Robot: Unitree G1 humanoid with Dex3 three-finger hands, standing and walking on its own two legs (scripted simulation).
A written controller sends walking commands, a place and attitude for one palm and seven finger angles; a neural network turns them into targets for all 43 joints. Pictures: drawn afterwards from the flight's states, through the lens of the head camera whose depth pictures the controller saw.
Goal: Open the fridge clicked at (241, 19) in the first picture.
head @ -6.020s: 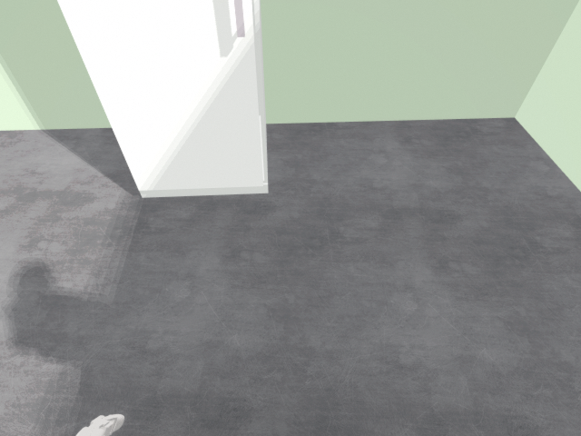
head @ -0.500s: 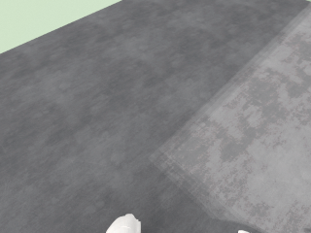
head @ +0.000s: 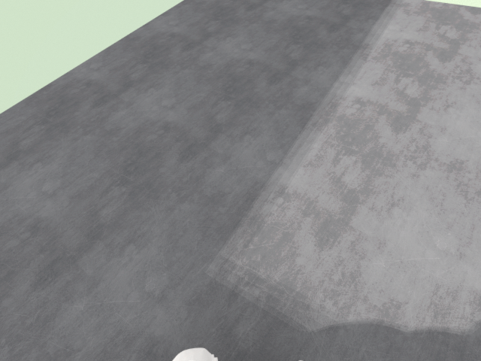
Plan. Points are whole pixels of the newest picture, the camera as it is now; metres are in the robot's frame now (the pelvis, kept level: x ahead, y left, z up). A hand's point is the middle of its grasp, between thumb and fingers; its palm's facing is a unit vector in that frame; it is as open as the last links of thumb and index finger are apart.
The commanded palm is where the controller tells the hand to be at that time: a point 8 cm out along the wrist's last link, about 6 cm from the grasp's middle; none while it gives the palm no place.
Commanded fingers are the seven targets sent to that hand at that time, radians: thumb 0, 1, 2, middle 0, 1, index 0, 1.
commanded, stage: turn to face it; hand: right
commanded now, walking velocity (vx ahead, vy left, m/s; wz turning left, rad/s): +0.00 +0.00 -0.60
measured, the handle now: out of the picture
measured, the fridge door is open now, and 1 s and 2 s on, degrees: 0 0 0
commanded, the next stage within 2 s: none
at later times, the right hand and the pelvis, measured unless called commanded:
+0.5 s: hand out of the picture +0.04 -0.18 -0.14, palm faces +0.30 +0.92 -0.26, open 7.4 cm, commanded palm none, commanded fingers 0.00 -0.90 -0.90 0.20 0.30 0.20 0.30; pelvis -0.02 +0.05 +0.01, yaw -17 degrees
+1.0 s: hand out of the picture -0.15 -0.18 -0.17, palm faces +0.61 +0.74 -0.28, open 7.4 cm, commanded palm none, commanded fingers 0.00 -0.90 -0.90 0.20 0.30 0.20 0.30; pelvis -0.05 +0.03 +0.01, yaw -36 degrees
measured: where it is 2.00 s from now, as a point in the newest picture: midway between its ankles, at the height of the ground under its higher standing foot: outside the picture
